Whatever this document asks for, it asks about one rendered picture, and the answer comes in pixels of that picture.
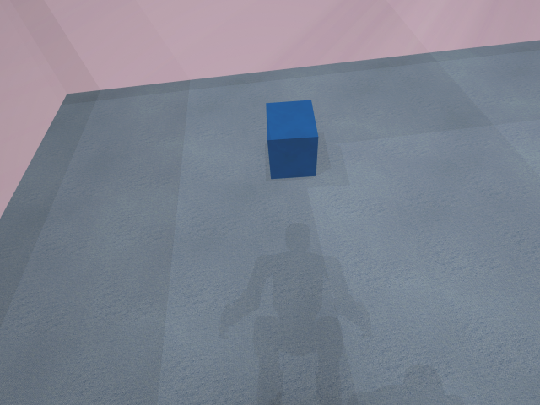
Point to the carton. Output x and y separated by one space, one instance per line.
292 139

